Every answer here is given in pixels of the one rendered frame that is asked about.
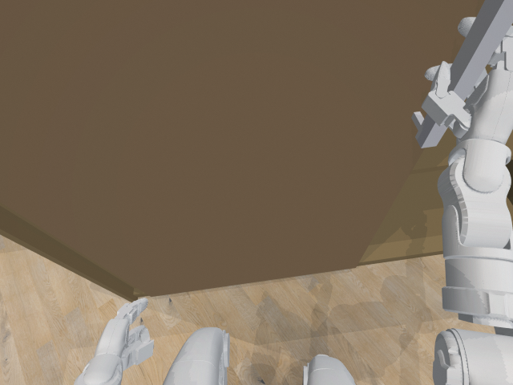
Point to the robot thigh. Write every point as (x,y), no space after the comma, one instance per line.
(200,358)
(323,370)

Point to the robot right forearm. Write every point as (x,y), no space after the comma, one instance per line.
(477,234)

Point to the handle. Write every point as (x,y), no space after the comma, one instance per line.
(487,32)

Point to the robot left thigh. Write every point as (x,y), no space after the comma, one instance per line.
(200,358)

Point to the right robot hand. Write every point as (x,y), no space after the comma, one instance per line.
(490,101)

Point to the robot right thigh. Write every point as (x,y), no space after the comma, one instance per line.
(323,370)

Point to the robot left forearm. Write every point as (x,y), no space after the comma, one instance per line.
(105,369)

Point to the robot right upper arm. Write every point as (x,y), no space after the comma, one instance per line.
(466,357)

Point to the left robot hand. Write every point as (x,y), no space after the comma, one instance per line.
(133,346)

